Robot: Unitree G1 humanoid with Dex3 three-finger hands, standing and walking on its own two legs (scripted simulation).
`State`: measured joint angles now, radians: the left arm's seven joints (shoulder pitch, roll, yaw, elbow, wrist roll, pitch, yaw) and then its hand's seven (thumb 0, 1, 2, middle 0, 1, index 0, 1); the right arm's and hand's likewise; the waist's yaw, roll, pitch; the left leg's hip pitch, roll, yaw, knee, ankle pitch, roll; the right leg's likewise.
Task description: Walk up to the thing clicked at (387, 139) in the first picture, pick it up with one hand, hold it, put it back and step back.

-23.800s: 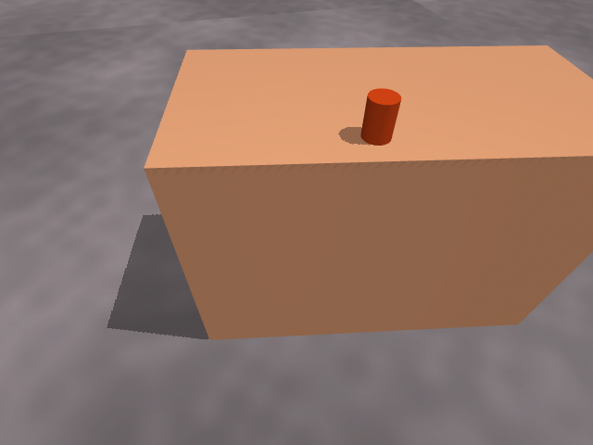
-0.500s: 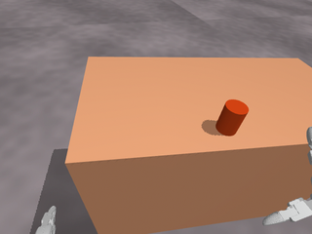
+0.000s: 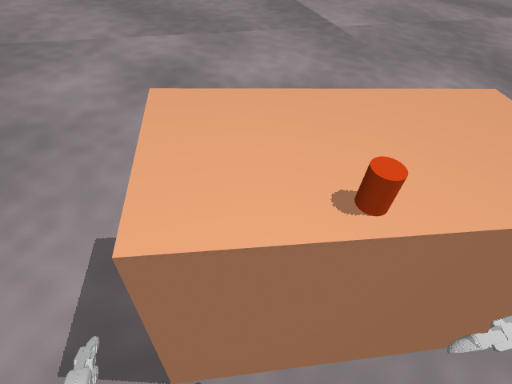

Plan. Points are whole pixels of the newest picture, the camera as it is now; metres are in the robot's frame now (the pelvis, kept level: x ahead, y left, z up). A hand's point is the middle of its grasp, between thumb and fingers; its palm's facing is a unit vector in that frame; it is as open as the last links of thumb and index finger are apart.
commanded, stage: home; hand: right
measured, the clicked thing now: (379, 186) +0.45 -0.27 +0.07
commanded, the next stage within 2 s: none
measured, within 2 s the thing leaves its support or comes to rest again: neither
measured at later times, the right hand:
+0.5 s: hand (363, 366) +0.18 -0.19 -0.06, palm faces +0.08 +0.97 -0.23, open 17.6 cm
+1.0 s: hand (345, 352) +0.21 -0.18 -0.10, palm faces +0.07 +0.97 -0.24, open 17.6 cm
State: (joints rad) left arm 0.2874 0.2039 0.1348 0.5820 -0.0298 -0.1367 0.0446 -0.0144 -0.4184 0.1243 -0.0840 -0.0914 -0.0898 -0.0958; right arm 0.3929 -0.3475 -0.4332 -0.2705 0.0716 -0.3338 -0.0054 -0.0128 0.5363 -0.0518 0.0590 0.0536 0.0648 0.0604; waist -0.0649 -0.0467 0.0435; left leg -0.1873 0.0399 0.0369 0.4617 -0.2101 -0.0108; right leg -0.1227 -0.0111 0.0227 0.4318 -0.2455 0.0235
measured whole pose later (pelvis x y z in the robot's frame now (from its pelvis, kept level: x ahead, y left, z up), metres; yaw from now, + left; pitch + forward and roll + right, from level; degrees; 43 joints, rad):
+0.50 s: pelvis +0.01 +0.00 +0.00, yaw +0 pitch -1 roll +0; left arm 0.18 0.18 0.01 0.67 -0.01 -0.12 0.06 0.00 0.84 0.87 -0.19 -0.29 -0.20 -0.29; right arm 0.39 -0.20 -0.04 0.31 0.01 -0.16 -0.02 -0.02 0.57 -0.04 0.05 0.05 0.06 0.05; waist -0.01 0.00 0.05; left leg -0.24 0.03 0.03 0.47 -0.22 -0.01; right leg -0.18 -0.02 0.02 0.46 -0.27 0.02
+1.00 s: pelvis +0.03 -0.01 +0.00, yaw +2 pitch +1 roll +0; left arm 0.22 0.21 0.00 0.67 -0.01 -0.03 0.05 0.01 0.90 0.90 -0.20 -0.30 -0.20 -0.30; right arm 0.23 -0.17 0.00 0.54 0.01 -0.09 -0.10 -0.01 0.57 -0.04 0.05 0.05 0.06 0.05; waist 0.00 0.00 0.03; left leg -0.27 0.02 0.01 0.50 -0.26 -0.02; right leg -0.20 -0.03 -0.01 0.50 -0.32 0.02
